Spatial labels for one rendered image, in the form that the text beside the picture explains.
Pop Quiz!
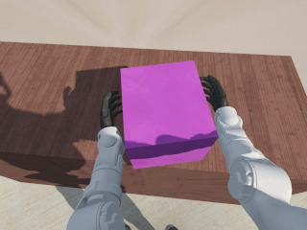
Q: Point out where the robot left forearm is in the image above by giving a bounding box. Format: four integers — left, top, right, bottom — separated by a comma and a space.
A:
66, 126, 125, 230

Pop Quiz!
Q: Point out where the robot left upper arm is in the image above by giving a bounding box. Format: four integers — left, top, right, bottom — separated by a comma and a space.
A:
66, 200, 126, 230

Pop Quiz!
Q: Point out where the robot left hand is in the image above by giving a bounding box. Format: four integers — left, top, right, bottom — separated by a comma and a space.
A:
100, 90, 123, 129

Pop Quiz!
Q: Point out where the pedestal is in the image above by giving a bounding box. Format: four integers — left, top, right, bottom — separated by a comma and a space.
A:
0, 41, 307, 205

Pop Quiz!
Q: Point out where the robot right upper arm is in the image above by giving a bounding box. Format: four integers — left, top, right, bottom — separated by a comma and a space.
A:
227, 160, 307, 230

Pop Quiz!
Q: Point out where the carton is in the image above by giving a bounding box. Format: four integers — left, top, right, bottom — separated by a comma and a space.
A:
120, 60, 219, 170

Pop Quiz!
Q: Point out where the robot right hand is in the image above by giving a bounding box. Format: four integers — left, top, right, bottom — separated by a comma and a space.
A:
200, 75, 229, 112

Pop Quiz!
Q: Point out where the robot right forearm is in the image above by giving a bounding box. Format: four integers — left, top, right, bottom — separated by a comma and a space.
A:
214, 106, 292, 198

